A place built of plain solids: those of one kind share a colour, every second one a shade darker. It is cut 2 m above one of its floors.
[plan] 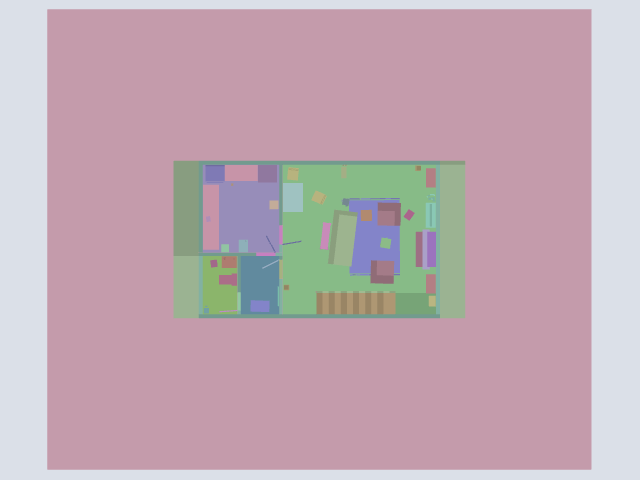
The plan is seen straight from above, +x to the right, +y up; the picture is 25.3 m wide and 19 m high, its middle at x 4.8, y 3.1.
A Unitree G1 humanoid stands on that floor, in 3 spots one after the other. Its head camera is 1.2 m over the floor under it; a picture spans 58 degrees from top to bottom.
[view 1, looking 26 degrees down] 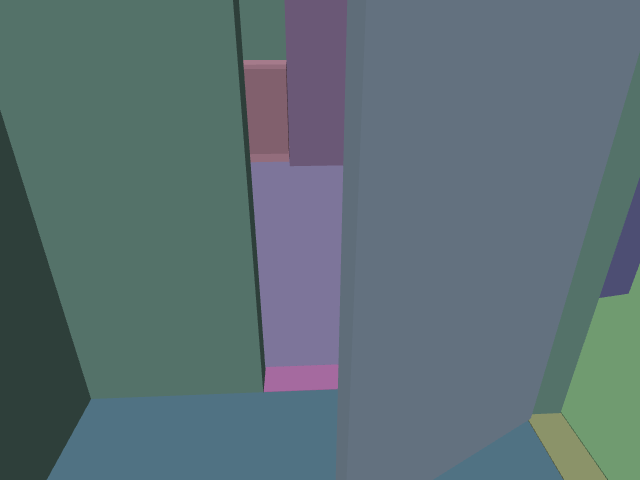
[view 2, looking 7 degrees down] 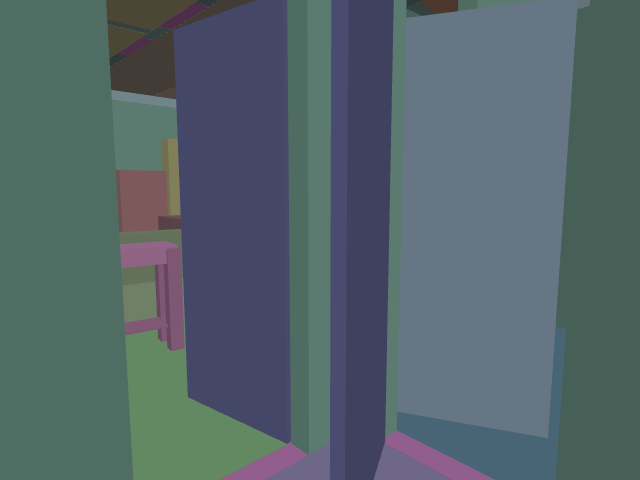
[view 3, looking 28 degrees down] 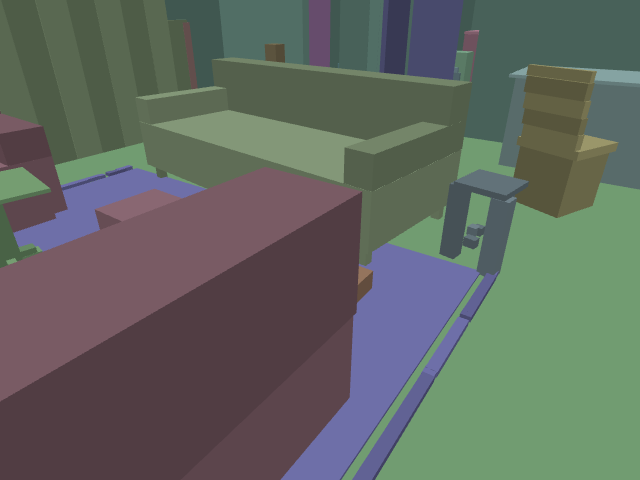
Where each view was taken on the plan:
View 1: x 2.42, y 1.27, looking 87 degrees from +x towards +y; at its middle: floor_kitchen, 2.74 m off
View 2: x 1.82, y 4.12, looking -43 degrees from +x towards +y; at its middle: wall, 1.88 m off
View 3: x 7.97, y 5.08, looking -145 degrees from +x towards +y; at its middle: armchair_club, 0.98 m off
